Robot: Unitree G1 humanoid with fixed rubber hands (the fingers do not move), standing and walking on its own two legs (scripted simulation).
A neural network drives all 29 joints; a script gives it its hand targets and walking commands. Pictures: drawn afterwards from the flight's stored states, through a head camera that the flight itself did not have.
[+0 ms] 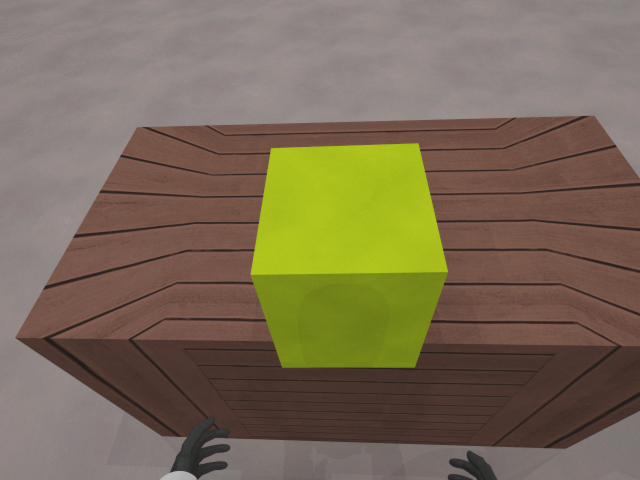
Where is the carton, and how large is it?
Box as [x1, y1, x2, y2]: [251, 143, 447, 367]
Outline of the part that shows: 417,143 271,148 253,256 251,277 282,367 414,367 447,273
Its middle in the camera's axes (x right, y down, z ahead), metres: +0.04 +0.03 +0.56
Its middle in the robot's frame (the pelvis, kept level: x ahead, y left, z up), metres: +0.42 +0.00 +0.02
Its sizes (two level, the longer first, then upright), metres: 0.210 0.200 0.250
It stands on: a pedestal, 0.67 m high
